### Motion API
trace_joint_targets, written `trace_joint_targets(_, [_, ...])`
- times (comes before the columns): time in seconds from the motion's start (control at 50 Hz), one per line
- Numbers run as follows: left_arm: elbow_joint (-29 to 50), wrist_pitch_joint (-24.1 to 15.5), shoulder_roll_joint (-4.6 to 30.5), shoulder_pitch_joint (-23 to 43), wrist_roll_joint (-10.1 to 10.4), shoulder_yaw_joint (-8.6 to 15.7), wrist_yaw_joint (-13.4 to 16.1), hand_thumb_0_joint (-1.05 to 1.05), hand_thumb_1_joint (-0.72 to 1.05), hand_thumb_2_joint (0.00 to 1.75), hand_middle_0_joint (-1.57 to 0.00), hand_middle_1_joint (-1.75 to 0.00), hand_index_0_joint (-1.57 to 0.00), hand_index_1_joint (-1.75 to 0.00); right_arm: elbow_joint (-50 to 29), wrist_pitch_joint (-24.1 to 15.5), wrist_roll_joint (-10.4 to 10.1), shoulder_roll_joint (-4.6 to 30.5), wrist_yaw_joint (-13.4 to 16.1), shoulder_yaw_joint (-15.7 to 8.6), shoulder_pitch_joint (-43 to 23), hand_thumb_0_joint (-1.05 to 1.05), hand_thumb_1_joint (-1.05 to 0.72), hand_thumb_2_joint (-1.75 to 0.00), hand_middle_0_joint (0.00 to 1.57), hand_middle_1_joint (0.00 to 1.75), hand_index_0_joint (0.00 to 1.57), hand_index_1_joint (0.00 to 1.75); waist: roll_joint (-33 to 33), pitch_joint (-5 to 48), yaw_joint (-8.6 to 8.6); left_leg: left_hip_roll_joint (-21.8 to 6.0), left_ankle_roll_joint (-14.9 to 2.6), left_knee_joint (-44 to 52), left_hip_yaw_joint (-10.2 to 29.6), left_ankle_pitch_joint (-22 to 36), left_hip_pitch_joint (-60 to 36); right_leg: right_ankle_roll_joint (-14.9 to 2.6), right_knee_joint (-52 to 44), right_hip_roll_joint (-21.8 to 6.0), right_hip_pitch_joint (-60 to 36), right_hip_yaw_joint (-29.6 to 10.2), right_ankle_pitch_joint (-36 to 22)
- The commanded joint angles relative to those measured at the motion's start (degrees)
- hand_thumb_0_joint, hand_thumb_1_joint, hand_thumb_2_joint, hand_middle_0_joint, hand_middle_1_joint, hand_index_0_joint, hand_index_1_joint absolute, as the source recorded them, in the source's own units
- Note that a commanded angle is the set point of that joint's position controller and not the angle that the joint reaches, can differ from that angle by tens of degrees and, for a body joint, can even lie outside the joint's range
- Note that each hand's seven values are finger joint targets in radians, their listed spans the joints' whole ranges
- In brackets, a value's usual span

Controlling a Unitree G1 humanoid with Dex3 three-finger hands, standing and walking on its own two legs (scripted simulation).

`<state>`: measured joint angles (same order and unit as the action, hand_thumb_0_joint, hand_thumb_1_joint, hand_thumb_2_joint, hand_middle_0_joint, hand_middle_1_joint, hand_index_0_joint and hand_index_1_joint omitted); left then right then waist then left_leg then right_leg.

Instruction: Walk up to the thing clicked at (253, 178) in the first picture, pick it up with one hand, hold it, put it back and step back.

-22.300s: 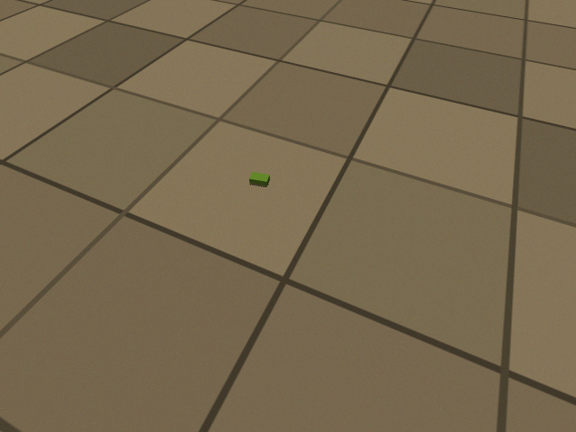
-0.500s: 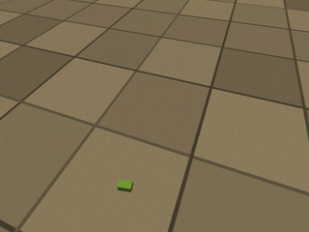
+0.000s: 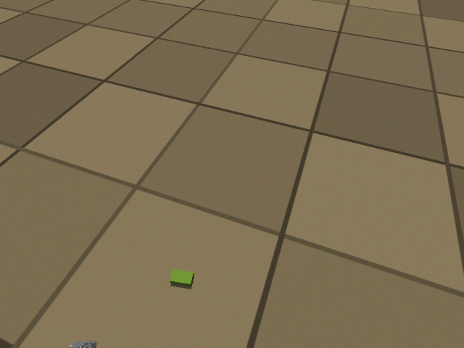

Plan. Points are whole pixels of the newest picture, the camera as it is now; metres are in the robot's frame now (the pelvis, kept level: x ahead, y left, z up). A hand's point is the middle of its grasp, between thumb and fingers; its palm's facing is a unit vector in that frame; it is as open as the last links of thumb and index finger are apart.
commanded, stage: stand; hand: left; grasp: from above
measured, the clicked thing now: (182, 277) +0.51 +0.23 -0.76
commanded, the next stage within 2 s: rise first in 2.00 s
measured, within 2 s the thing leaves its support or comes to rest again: neither
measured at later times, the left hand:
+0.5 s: hand out of the picture +0.09 +0.26 -0.15, palm faces -0.01 -0.94 -0.35, open 7.4 cm
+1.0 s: hand out of the picture +0.09 +0.26 -0.15, palm faces -0.02 -0.94 -0.35, open 7.4 cm
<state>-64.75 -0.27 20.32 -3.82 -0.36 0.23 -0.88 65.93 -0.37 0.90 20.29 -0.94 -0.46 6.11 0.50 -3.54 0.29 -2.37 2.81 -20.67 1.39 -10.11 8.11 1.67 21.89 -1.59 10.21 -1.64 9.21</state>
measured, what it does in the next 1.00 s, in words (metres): stands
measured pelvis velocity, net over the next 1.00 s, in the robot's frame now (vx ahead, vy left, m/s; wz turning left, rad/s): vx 0.02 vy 0.00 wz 0.00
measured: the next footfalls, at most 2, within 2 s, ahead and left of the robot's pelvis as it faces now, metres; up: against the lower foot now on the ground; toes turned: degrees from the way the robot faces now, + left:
none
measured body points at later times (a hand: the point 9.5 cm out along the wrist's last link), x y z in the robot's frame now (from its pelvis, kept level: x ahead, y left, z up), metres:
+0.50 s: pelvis +0.01 +0.00 +0.00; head +0.03 +0.00 +0.45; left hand +0.09 +0.31 -0.13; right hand +0.10 -0.30 -0.13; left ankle +0.02 +0.15 -0.74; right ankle +0.03 -0.14 -0.74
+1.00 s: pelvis +0.02 +0.00 +0.00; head +0.03 +0.00 +0.45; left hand +0.09 +0.31 -0.13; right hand +0.09 -0.30 -0.13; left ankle +0.02 +0.15 -0.74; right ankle +0.03 -0.14 -0.74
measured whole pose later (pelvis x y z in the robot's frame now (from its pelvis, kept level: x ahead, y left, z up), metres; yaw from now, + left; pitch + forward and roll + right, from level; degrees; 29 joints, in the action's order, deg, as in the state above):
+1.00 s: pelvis +0.02 +0.00 +0.00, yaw +0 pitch -2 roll +0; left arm -64.6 -0.1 20.3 -5.9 -0.6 0.1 -0.6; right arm 65.4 0.1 0.8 20.5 -0.9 -0.2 6.0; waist -0.1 -3.3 -0.2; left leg -2.2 2.5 -19.7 1.5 -10.9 6.7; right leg 1.9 20.6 -1.9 8.5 -1.4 9.9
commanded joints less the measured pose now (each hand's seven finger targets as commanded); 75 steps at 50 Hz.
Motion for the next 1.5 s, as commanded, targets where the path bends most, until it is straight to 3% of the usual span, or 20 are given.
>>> trace_joint_targets(0.0, [3.0, -1.3, 12.9, 1.7, -0.1, 2.5, 0.6, 0.00, 0.90, 0.90, -0.20, -0.30, -0.20, -0.30, -3.6, -1.2, -0.3, 12.3, 0.9, -2.0, -2.4, 0.00, -0.90, -0.90, 0.20, 0.30, 0.20, 0.30, -0.4, 3.5, -0.15, -4.4, -2.88, 4.7, 4.0, -2.2, 2.1, -2.54, -5.1, -4.8, -1.1, -4.6, 2.3])
trace_joint_targets(0.04, [3.2, -1.2, 12.8, 2.0, 0.0, 2.5, 0.6, 0.00, 0.90, 0.90, -0.20, -0.30, -0.20, -0.30, -3.7, -1.1, -0.3, 12.5, 0.8, -2.1, -2.1, 0.00, -0.90, -0.90, 0.20, 0.30, 0.20, 0.30, -1.1, 2.6, 0.03, -4.3, -2.87, 5.4, 4.4, -4.6, 3.1, -2.48, -5.3, -4.6, -0.5, -4.6, 4.6])
trace_joint_targets(0.06, [3.3, -1.3, 12.6, 1.7, -0.1, 2.4, 0.6, 0.00, 0.90, 0.90, -0.20, -0.30, -0.20, -0.30, -3.8, -1.2, -0.3, 12.9, 0.8, -2.2, -2.7, 0.00, -0.90, -0.90, 0.20, 0.30, 0.20, 0.30, -1.9, 3.3, -0.26, -4.6, -3.06, 5.2, 4.3, -4.0, 2.4, -2.61, -4.8, -4.7, -1.0, -4.5, 2.9])
trace_joint_targets(0.1, [3.5, -1.6, 12.7, 1.4, -0.1, 2.3, 0.7, 0.00, 0.90, 0.90, -0.20, -0.30, -0.20, -0.30, -4.0, -1.4, -0.3, 12.6, 0.8, -2.1, -2.9, 0.00, -0.90, -0.90, 0.20, 0.30, 0.20, 0.30, -1.2, 5.7, -0.10, -4.8, -2.92, 4.0, 3.9, 2.7, 0.3, -2.51, -4.2, -5.2, -2.3, -4.3, -2.9])
trace_joint_targets(0.18, [3.5, -1.7, 12.4, 1.4, 0.0, 2.3, 0.8, 0.00, 0.90, 0.90, -0.20, -0.30, -0.20, -0.30, -3.9, -1.5, -0.4, 12.7, 1.0, -2.1, -2.7, 0.00, -0.90, -0.90, 0.20, 0.30, 0.20, 0.30, -1.0, 7.3, 0.19, -5.1, -3.12, 3.2, 3.7, 7.8, -0.7, -2.26, -3.2, -5.3, -4.1, -3.7, -8.8])
trace_joint_targets(0.28, [3.2, -1.4, 12.7, 0.9, -0.1, 2.2, 1.0, 0.00, 0.90, 0.90, -0.20, -0.30, -0.20, -0.30, -4.0, -1.1, -0.4, 12.6, 0.9, -2.0, -3.9, 0.00, -0.90, -0.90, 0.20, 0.30, 0.20, 0.30, 0.1, 5.7, -0.19, -4.7, -3.07, 3.6, 3.7, 4.2, -1.6, -2.20, -4.5, -5.1, -1.5, -3.6, -4.1])
trace_joint_targets(0.34, [3.1, -1.6, 12.4, 0.4, 0.0, 2.1, 1.0, 0.00, 0.90, 0.90, -0.20, -0.30, -0.20, -0.30, -3.9, -1.1, -0.4, 12.7, 0.9, -1.9, -3.7, 0.00, -0.90, -0.90, 0.20, 0.30, 0.20, 0.30, -0.2, 6.6, -0.24, -5.0, -3.36, 2.9, 3.4, 7.1, -1.6, -2.02, -4.0, -5.4, -3.6, -3.3, -7.8])
trace_joint_targets(0.4, [3.2, -1.5, 12.8, 0.9, 0.0, 2.3, 1.0, 0.00, 0.90, 0.90, -0.20, -0.30, -0.20, -0.30, -3.9, -1.1, -0.4, 12.6, 1.0, -1.9, -3.4, 0.00, -0.90, -0.90, 0.20, 0.30, 0.20, 0.30, -0.4, 6.2, -0.04, -5.0, -3.14, 3.4, 3.3, 7.7, -1.5, -2.31, -3.9, -5.5, -3.6, -3.5, -7.9])
trace_joint_targets(0.44, [3.1, -1.4, 12.3, 0.4, 0.1, 2.0, 1.0, 0.00, 0.90, 0.90, -0.20, -0.30, -0.20, -0.30, -3.7, -1.0, -0.4, 12.7, 0.9, -1.9, -3.9, 0.00, -0.90, -0.90, 0.20, 0.30, 0.20, 0.30, -1.2, 5.1, -0.47, -4.6, -3.01, 4.0, 3.5, 5.0, -0.6, -2.13, -4.5, -5.1, -3.0, -3.2, -4.9])
trace_joint_targets(0.6, [3.3, -1.6, 12.7, 0.3, 0.0, 2.2, 1.2, 0.00, 0.90, 0.90, -0.20, -0.30, -0.20, -0.30, -4.1, -0.9, -0.5, 12.6, 0.9, -2.0, -3.3, 0.00, -0.90, -0.90, 0.20, 0.30, 0.20, 0.30, -0.7, 6.4, -0.04, -4.7, -3.12, 3.2, 3.2, 7.6, -1.7, -2.32, -4.3, -5.5, -4.5, -3.1, -7.9])
trace_joint_targets(0.74, [3.3, -1.3, 12.7, 0.4, 0.0, 2.4, 1.1, 0.00, 0.90, 0.90, -0.20, -0.30, -0.20, -0.30, -4.1, -0.9, -0.5, 12.5, 1.0, -1.8, -3.4, 0.00, -0.90, -0.90, 0.20, 0.30, 0.20, 0.30, -1.2, 4.6, -0.41, -4.5, -3.04, 4.7, 3.6, 3.1, 0.2, -2.33, -4.9, -5.2, -3.8, -3.1, -3.3])
trace_joint_targets(0.78, [3.2, -1.4, 12.8, 0.3, -0.2, 2.5, 1.1, 0.00, 0.90, 0.90, -0.20, -0.30, -0.20, -0.30, -4.1, -0.9, -0.5, 12.4, 1.0, -1.8, -3.0, 0.00, -0.90, -0.90, 0.20, 0.30, 0.20, 0.30, -0.4, 5.1, -0.28, -4.7, -3.23, 4.4, 3.6, 4.7, -0.4, -2.41, -4.7, -5.3, -4.1, -3.1, -5.1])
trace_joint_targets(0.94, [3.4, -1.2, 12.5, 0.1, -0.2, 2.4, 1.0, 0.00, 0.90, 0.90, -0.20, -0.30, -0.20, -0.30, -4.2, -0.9, -0.5, 12.8, 1.0, -1.9, -2.6, 0.00, -0.90, -0.90, 0.20, 0.30, 0.20, 0.30, -1.1, 4.1, -0.27, -4.5, -3.30, 4.7, 3.6, 2.1, 0.2, -2.36, -5.1, -5.0, -3.1, -3.2, -2.8])
trace_joint_targets(0.98, [3.6, -1.3, 12.8, 0.2, -0.1, 2.5, 1.0, 0.00, 0.90, 0.90, -0.20, -0.30, -0.20, -0.30, -4.2, -1.0, -0.5, 12.5, 1.0, -1.8, -2.2, 0.00, -0.90, -0.90, 0.20, 0.30, 0.20, 0.30, -0.4, 5.2, -0.14, -4.8, -3.29, 4.4, 3.6, 5.1, -0.9, -2.67, -4.4, -5.2, -3.8, -3.2, -4.7])
trace_joint_targets(1.04, [3.5, -1.2, 12.7, -0.4, -0.1, 2.5, 1.0, 0.00, 0.90, 0.90, -0.20, -0.30, -0.20, -0.30, -4.0, -0.9, -0.4, 12.4, 1.0, -1.9, -2.1, 0.00, -0.90, -0.90, 0.20, 0.30, 0.20, 0.30, -0.6, 4.3, -0.44, -4.5, -3.20, 5.0, 3.7, 2.1, 0.1, -2.49, -5.0, -5.0, -3.1, -3.3, -1.8])
trace_joint_targets(1.12, [3.7, -1.3, 12.9, -0.6, -0.2, 2.5, 1.1, 0.00, 0.90, 0.90, -0.20, -0.30, -0.20, -0.30, -4.4, -1.1, -0.4, 12.6, 1.1, -2.0, -2.0, 0.00, -0.90, -0.90, 0.20, 0.30, 0.20, 0.30, -0.1, 6.1, -0.24, -4.8, -3.33, 3.9, 3.4, 6.6, -1.4, -2.55, -4.2, -5.4, -4.1, -3.3, -7.1])
trace_joint_targets(1.22, [3.5, -1.3, 12.7, -0.7, -0.1, 2.4, 1.2, 0.00, 0.90, 0.90, -0.20, -0.30, -0.20, -0.30, -4.5, -1.0, -0.5, 12.7, 1.2, -2.0, -2.3, 0.00, -0.90, -0.90, 0.20, 0.30, 0.20, 0.30, -0.3, 5.9, -0.31, -4.9, -3.48, 3.3, 3.3, 8.0, -2.4, -2.55, -4.2, -5.4, -3.8, -3.1, -8.0])
trace_joint_targets(1.36, [3.7, -1.1, 13.0, -0.4, -0.1, 2.5, 1.2, 0.00, 0.90, 0.90, -0.20, -0.30, -0.20, -0.30, -4.6, -0.9, -0.5, 12.4, 1.2, -1.9, -1.9, 0.00, -0.90, -0.90, 0.20, 0.30, 0.20, 0.30, 0.0, 3.9, -0.24, -4.6, -3.13, 4.5, 3.3, 3.9, -1.0, -2.52, -4.7, -5.1, -2.6, -3.2, -3.5])
trace_joint_targets(1.48, [3.7, -1.2, 12.8, -0.5, -0.2, 2.4, 1.1, 0.00, 0.90, 0.90, -0.20, -0.30, -0.20, -0.30, -4.8, -0.9, -0.4, 12.6, 1.1, -2.0, -2.1, 0.00, -0.90, -0.90, 0.20, 0.30, 0.20, 0.30, -0.5, 4.5, -0.25, -4.6, -3.42, 4.2, 3.3, 4.2, -1.0, -2.65, -4.7, -5.3, -3.3, -3.4, -4.7])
